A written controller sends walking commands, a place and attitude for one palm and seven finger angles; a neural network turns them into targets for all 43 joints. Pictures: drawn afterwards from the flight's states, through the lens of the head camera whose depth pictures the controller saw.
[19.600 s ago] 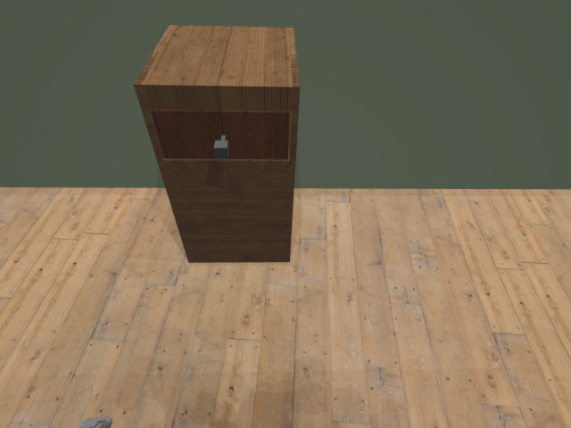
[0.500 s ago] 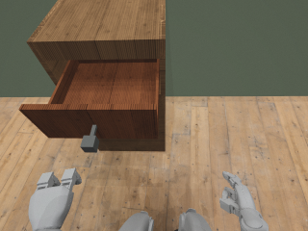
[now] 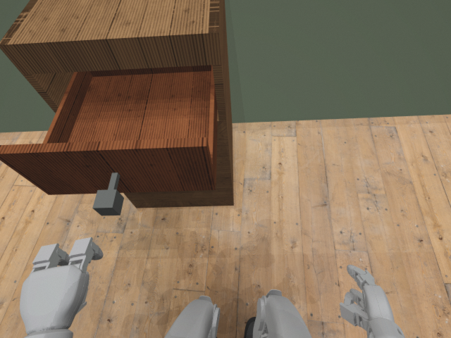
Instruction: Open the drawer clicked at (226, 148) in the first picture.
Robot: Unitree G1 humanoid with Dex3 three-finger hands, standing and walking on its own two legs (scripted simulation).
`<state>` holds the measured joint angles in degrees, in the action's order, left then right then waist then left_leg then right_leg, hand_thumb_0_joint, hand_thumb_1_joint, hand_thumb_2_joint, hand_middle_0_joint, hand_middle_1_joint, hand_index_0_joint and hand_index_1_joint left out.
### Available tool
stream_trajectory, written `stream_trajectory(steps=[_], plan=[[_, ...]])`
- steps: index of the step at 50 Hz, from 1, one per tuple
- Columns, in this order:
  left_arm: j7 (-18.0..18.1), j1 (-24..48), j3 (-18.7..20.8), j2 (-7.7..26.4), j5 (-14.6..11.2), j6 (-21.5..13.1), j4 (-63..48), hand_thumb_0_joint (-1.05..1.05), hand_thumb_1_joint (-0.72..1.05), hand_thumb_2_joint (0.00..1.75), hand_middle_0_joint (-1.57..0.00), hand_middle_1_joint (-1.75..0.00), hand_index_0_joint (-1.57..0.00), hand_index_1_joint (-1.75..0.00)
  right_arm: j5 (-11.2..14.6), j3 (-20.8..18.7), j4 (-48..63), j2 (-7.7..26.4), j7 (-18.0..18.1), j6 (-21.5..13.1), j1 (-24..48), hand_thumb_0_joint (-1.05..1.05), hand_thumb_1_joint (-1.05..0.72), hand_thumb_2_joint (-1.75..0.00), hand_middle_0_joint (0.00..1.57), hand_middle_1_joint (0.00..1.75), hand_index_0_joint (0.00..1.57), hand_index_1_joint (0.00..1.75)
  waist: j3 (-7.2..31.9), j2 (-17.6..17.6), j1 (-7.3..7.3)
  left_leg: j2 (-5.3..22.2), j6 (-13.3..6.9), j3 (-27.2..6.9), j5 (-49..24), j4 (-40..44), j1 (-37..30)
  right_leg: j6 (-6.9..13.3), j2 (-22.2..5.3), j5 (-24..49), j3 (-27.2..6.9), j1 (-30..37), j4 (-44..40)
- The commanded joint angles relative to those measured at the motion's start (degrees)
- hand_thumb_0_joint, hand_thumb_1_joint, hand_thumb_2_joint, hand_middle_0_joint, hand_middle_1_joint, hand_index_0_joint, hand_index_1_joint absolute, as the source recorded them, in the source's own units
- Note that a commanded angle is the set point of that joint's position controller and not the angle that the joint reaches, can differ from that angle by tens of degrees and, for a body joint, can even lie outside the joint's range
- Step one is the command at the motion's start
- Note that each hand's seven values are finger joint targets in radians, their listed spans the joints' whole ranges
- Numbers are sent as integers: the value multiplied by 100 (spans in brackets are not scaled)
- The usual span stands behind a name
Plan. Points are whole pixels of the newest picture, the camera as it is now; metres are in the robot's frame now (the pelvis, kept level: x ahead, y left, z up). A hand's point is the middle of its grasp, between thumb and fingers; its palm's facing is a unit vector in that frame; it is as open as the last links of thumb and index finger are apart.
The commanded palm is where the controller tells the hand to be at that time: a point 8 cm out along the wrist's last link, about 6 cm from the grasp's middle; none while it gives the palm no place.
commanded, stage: open the thumb to release the handle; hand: left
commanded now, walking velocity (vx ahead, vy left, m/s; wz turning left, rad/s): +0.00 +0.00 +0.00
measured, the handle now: (111, 193) +0.36 +0.26 -0.01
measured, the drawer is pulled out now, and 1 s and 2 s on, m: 0.21 0.21 0.21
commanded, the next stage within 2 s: lift the hand off the handle in 0.26 s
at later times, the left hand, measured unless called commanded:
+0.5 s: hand (82, 279) +0.21 +0.28 -0.03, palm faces -0.04 -0.06 -1.00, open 13.7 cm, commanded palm +0.19 +0.28 +0.03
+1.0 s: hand (73, 272) +0.21 +0.28 +0.00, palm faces -0.06 -0.05 -1.00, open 13.9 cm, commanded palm +0.19 +0.27 +0.06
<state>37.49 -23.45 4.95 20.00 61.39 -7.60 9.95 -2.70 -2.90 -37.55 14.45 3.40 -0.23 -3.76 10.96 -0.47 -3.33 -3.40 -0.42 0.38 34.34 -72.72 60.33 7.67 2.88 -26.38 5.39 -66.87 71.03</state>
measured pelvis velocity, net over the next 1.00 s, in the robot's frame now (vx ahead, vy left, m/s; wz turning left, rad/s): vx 0.04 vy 0.03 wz -0.03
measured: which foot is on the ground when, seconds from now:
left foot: down 0.00-1.00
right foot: down 0.00-1.00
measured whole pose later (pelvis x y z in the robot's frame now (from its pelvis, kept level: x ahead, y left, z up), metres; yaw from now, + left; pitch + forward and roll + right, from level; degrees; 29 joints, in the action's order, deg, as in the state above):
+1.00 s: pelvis +0.04 +0.03 +0.04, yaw -2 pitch +18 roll +0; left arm 35.6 -26.6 -2.8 17.0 62.8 1.4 6.4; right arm -2.5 -0.3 -32.7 13.4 0.8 2.8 -5.7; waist 10.6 -2.0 -3.6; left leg -3.5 -3.3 1.0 34.1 -63.1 46.9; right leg 4.6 3.6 -26.1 3.4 -53.2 61.2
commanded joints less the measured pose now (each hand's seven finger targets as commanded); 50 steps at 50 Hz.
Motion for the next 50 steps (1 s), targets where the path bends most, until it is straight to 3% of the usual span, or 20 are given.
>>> stream_trajectory(steps=[1, 5, 8, 16, 17, 18, 19, 21, 24, 25, 26, 33, 37, 40, 41, 42, 45, 49, 50], plan=[[290, -252, 793, 1120, -148, 185, -912, 0, -1, 51, -33, -125, -33, -125, 58, -143, 871, 461, 65, -211, 489, 0, -90, -90, 20, 30, 20, 30, 1684, 139, -88, -22, -112, -142, -715, 682, 328, -534, -437, 156, -1857, 2760, -1624], [171, -61, 530, 989, -263, 438, -898, 0, -29, 39, -32, -122, -32, -122, 120, -110, 899, 505, 113, -186, 498, 0, -90, -90, 20, 30, 20, 30, 1565, 309, 73, 39, -152, -155, -696, 841, 121, -571, -397, 112, -1643, 2741, -1748], [20, -15, 426, 980, -260, 512, -819, 0, -50, 30, -30, -120, -30, -120, 131, -77, 907, 504, 161, -199, 478, 0, -90, -90, 20, 30, 20, 30, 1472, 460, 64, 30, -152, -171, -650, 911, 145, -596, -414, 55, -1648, 2811, -1821], [-5, -36, 287, 925, -16, 353, -955, 0, -50, 30, -30, -120, -30, -120, 79, -33, 954, 513, 139, -174, 438, 0, -90, -90, 20, 30, 20, 30, 1378, -22, 38, 55, -193, -186, -976, 1084, -546, -502, -252, 309, -1094, 2326, -1592], [29, 67, 239, 882, 20, 314, -976, 0, -50, 30, -30, -120, -30, -120, 66, -46, 969, 525, 125, -174, 400, 0, -90, -90, 20, 30, 20, 30, 1366, 11, 80, 57, -193, -213, -1014, 1095, -632, -504, -229, 356, -1019, 2221, -1556], [42, 33, -66, 577, 33, 311, -984, 0, -50, 30, -30, -120, -30, -120, 41, -55, 998, 511, 91, -188, 400, 0, -90, -90, 20, 30, 20, 30, 1400, -67, 116, 52, -194, -219, -1082, 1109, -729, -505, -226, 475, -944, 2186, -1524], [90, 73, 85, 738, 77, 293, -982, 0, -50, 30, -30, -120, -30, -120, 36, -77, 992, 535, 71, -189, 370, 0, -90, -90, 20, 30, 20, 30, 1354, -166, 81, 52, -177, -235, -1155, 1137, -832, -481, -199, 531, -892, 2087, -1477], [181, 3, 141, 753, 116, 324, -1052, 0, -50, 30, -30, -120, -30, -120, -1, -80, 1018, 545, 39, -160, 366, 0, -90, -90, 20, 30, 20, 30, 1575, -182, 21, 62, -177, -234, -1370, 1157, -974, -468, -174, 765, -790, 2140, -1362], [243, 87, -13, 628, 187, 424, -1121, 0, -50, 30, -30, -120, -30, -120, -15, -104, 1068, 554, -30, -120, 346, 0, -90, -90, 20, 30, 20, 30, 1584, -304, 38, 65, -132, -265, -1624, 1245, -1209, -450, -140, 1007, -698, 2108, -1333], [244, -51, 108, 713, 168, 491, -1042, 0, -50, 30, -30, -120, -30, -120, -24, -61, 1104, 565, -36, -83, 350, 0, -90, -90, 20, 30, 20, 30, 1548, -189, 15, 74, -147, -289, -1658, 1277, -1170, -432, -128, 1022, -641, 2159, -1318], [246, -166, 118, 679, 171, 536, -991, 0, -50, 30, -30, -120, -30, -120, -12, -83, 1086, 546, -42, -62, 331, 0, -90, -90, 20, 30, 20, 30, 1623, -97, -26, 78, -138, -269, -1779, 1278, -1204, -443, -122, 1190, -649, 2249, -1304], [138, 6, -227, 433, 173, 825, -809, 0, -50, 30, -30, -120, -30, -120, 42, -67, 1137, 556, -84, 17, 302, 0, -90, -90, 20, 30, 20, 30, 1369, 136, 73, 100, -121, -292, -1768, 1477, -1248, -463, -110, 1302, -682, 2432, -1496], [102, -267, -261, 502, 144, 825, -1277, 0, -50, 30, -30, -120, -30, -120, 35, -41, 1260, 551, -114, 18, 273, 0, -90, -90, 20, 30, 20, 30, 1699, -167, -39, 105, -103, -286, -2232, 1612, -1684, -431, -107, 1667, -685, 2712, -1525], [76, -462, -151, 581, 118, 805, -1319, 0, -50, 30, -30, -120, -30, -120, 44, 7, 1277, 554, -127, 31, 285, 0, -90, -90, 20, 30, 20, 30, 1589, -74, -22, 121, -95, -302, -2356, 1663, -1734, -425, -81, 1813, -691, 2782, -1581], [59, -613, -248, 466, 129, 805, -1246, 0, -50, 30, -30, -120, -30, -120, 43, 6, 1274, 525, -142, 33, 290, 0, -90, -90, 20, 30, 20, 30, 1402, -84, -26, 123, -87, -290, -2333, 1694, -1728, -430, -79, 1767, -671, 2739, -1607], [35, -538, -300, 430, 118, 811, -1241, 0, -50, 30, -30, -120, -30, -120, 37, 4, 1265, 540, -156, 42, 277, 0, -90, -90, 20, 30, 20, 30, 1311, 47, 25, 128, -98, -302, -2282, 1712, -1699, -441, -84, 1758, -668, 2737, -1652], [49, -411, -205, 503, 153, 844, -1236, 0, -50, 30, -30, -120, -30, -120, 54, 33, 1309, 553, -168, 66, 342, 0, -90, -90, 20, 30, 20, 30, 1097, -11, 16, 124, -109, -315, -2058, 1825, -1662, -409, -67, 1537, -691, 2717, -1742], [21, -321, -388, 360, 132, 851, -1494, 0, -50, 30, -30, -120, -30, -120, 36, -36, 1337, 538, -189, 43, 267, 0, -90, -90, 20, 30, 20, 30, 1286, -72, 21, 128, -102, -301, -2219, 1884, -1946, -436, -87, 1574, -661, 2820, -1809], [13, -263, -320, 457, 122, 850, -1580, 0, -50, 30, -30, -120, -30, -120, 35, -3, 1375, 562, -183, 53, 280, 0, -90, -90, 20, 30, 20, 30, 1289, -43, 40, 134, -118, -332, -2259, 1899, -1983, -420, -82, 1606, -673, 2822, -1829]])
